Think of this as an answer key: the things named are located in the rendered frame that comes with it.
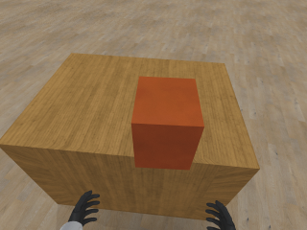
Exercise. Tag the pedestal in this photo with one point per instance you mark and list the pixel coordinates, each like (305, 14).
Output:
(75, 136)

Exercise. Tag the left robot hand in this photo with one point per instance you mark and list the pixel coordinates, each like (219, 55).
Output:
(79, 213)

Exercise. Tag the carton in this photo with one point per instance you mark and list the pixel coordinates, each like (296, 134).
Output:
(166, 123)

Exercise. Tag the right robot hand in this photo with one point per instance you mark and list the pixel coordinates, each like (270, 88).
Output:
(225, 220)

